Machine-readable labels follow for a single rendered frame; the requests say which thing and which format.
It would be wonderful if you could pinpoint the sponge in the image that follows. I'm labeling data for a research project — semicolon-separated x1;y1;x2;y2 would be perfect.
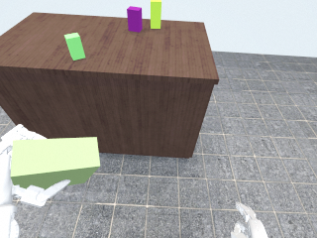
10;137;100;189

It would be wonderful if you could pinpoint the robot left hand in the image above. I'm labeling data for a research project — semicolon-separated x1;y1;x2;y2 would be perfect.
0;124;70;208

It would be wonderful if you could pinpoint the left robot forearm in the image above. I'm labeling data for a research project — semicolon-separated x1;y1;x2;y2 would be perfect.
0;204;21;238

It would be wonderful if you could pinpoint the table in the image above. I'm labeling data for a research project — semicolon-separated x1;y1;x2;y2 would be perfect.
0;12;220;159

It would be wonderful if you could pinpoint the robot right hand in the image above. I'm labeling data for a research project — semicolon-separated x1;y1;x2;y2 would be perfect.
231;202;268;238

